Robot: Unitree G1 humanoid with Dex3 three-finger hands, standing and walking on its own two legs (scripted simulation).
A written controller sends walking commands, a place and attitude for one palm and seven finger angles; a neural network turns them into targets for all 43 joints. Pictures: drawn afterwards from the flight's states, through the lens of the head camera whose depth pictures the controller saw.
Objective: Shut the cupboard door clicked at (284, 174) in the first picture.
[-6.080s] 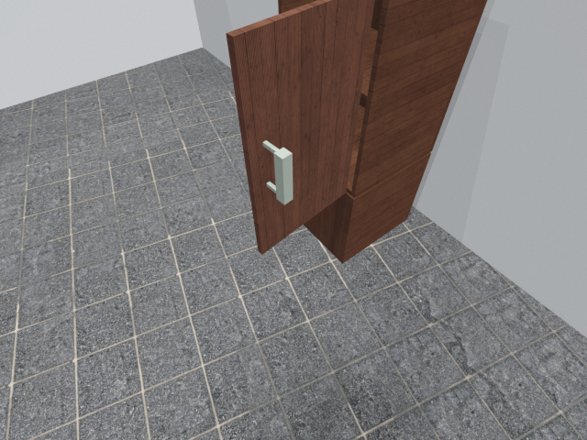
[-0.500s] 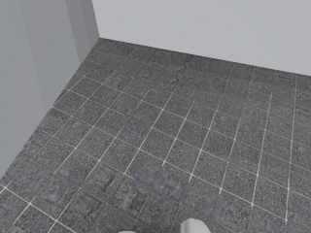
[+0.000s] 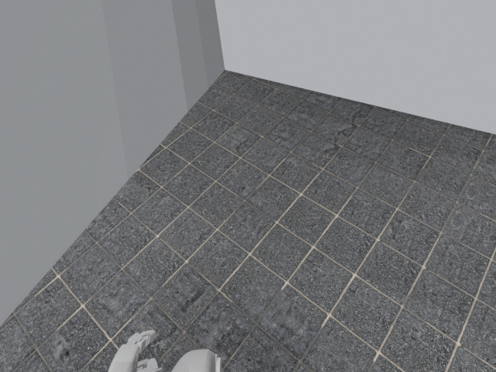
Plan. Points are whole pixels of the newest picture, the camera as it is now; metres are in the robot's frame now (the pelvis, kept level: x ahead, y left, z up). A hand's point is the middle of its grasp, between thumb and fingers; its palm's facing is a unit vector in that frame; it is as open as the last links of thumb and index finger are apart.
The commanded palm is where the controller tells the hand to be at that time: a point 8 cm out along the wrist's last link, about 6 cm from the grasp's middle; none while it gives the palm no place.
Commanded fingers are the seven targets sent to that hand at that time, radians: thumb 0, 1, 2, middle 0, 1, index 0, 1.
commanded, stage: walk to a spot facing it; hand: left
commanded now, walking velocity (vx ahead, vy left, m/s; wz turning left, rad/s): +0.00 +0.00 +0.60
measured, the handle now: out of the picture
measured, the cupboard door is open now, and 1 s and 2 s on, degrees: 96 96 96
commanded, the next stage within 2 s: none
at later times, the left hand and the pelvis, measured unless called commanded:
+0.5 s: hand out of the picture -0.03 +0.23 -0.19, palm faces +0.36 -0.89 -0.26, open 7.4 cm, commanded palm none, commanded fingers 0.00 0.90 0.90 -0.20 -0.30 -0.20 -0.30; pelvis +0.01 +0.01 -0.01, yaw +19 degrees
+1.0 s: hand out of the picture +0.05 +0.15 -0.15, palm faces +0.54 -0.80 -0.26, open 7.4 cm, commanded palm none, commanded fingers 0.00 0.90 0.90 -0.20 -0.30 -0.20 -0.30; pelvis +0.07 -0.06 +0.00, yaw +36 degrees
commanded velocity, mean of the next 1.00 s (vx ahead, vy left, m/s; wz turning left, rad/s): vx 0.00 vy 0.00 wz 0.60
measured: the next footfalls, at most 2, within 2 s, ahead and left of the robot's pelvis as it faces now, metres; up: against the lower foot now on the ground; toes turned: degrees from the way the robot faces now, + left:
left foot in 0.36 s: +0.00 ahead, +0.12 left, +0.00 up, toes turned +21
right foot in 0.76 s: +0.13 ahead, -0.13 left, +0.00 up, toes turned +24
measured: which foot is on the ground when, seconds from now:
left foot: up 0.00-0.34, down 0.36-0.76, up 0.78-1.00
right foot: down 0.00-0.36, up 0.38-0.74, down 0.76-1.00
